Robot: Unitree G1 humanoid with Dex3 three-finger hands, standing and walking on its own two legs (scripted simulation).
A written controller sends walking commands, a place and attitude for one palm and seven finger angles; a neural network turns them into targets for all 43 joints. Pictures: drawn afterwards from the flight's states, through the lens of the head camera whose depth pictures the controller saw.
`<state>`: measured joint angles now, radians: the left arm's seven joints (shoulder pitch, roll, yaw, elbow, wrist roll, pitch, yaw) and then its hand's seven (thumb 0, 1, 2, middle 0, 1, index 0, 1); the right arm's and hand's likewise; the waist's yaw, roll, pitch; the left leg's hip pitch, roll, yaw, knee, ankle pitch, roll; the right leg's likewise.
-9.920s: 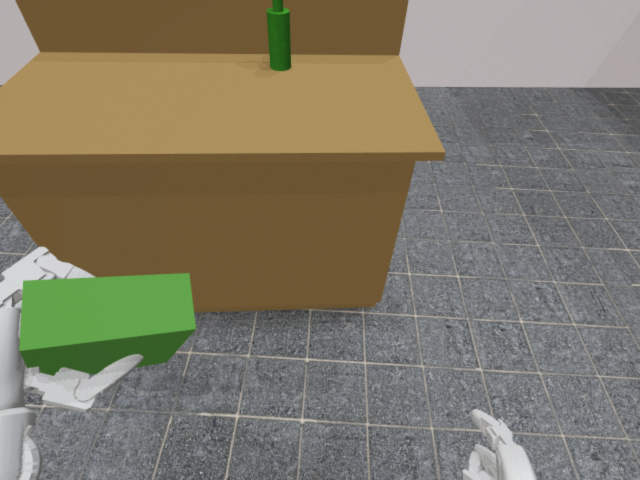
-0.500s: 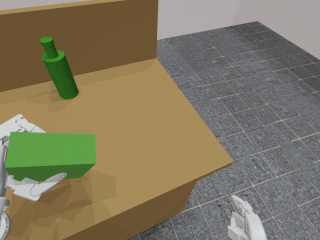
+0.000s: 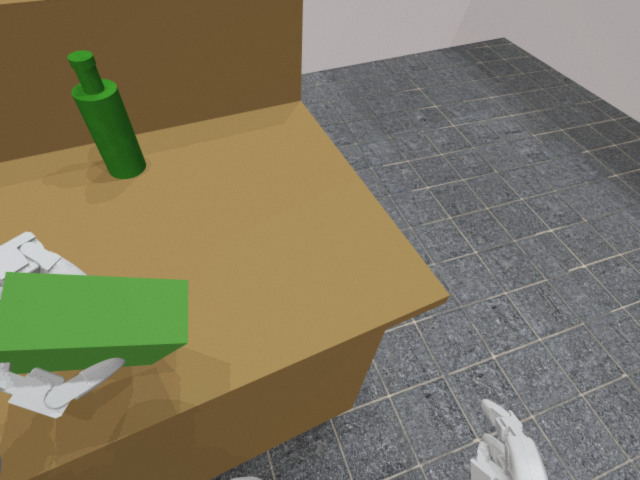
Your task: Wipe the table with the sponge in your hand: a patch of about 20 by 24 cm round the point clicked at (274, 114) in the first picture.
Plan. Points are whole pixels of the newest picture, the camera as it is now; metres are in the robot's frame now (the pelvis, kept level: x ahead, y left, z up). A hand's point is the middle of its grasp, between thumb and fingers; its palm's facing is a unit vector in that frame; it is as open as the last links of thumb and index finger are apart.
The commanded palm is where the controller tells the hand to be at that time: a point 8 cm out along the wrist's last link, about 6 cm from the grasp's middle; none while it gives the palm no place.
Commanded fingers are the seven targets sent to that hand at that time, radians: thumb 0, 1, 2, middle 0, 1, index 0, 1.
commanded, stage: shuffle to correct the standing spot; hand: left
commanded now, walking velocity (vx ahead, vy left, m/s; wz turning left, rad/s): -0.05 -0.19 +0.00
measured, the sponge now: (120, 328) +0.22 +0.21 +0.14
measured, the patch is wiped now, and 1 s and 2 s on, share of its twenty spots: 0.00 0.00 0.00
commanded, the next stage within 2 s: come to a stop and stand still in 0.56 s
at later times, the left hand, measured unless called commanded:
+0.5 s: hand (97, 296) +0.23 +0.22 +0.17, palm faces +0.32 -0.82 -0.48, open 9.6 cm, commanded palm +0.17 +0.26 +0.18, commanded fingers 0.00 0.10 1.30 -1.20 -1.60 -1.20 -1.60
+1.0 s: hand (128, 323) +0.21 +0.19 +0.18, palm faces +0.44 -0.80 -0.42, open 9.6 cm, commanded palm +0.15 +0.22 +0.18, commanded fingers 0.00 0.10 1.30 -1.20 -1.60 -1.20 -1.60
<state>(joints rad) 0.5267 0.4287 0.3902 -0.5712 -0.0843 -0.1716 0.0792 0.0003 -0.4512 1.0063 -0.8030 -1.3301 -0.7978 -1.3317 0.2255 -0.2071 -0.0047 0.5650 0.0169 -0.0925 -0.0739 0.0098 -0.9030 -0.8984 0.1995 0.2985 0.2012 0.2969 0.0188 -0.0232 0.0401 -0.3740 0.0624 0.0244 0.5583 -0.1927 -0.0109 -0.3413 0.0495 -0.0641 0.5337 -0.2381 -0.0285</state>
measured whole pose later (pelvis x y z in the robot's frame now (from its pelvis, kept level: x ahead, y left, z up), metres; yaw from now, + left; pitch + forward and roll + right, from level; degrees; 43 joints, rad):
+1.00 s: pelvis +0.01 -0.07 +0.00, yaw +4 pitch +0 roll +0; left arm 0.48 0.39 0.35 -0.54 -0.05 -0.15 0.15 0.00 -0.45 1.01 -0.80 -1.33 -0.80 -1.33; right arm 0.23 -0.24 -0.01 0.63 0.03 -0.12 -0.06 0.01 -0.90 -0.90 0.20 0.30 0.20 0.30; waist 0.00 0.01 0.04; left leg -0.24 0.03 0.00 0.57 -0.33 0.00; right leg -0.31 -0.04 -0.14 0.54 -0.23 -0.03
